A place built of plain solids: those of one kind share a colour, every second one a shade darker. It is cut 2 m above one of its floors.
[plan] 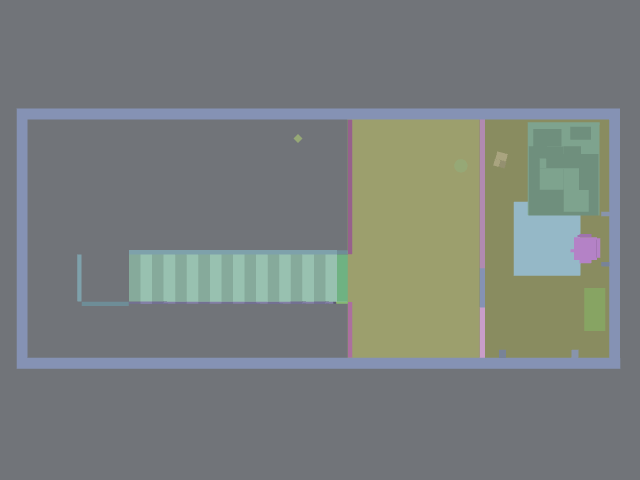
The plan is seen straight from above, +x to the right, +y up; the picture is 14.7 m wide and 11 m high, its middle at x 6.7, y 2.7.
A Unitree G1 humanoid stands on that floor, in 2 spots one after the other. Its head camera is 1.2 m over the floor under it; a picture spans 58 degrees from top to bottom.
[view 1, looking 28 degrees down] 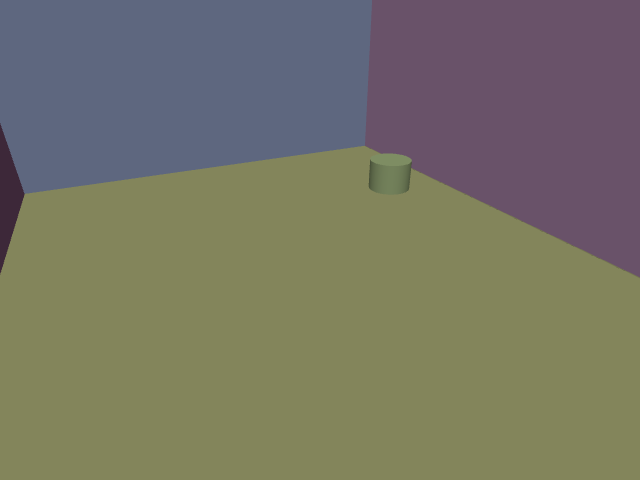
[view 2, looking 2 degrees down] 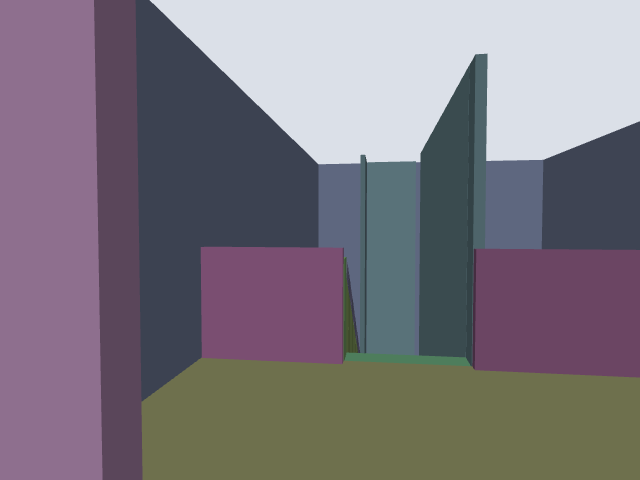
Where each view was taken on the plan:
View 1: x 8.09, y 1.83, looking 64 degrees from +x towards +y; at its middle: upper_floor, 2.56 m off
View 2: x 11.12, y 1.60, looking -172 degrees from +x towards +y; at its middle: wall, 11.24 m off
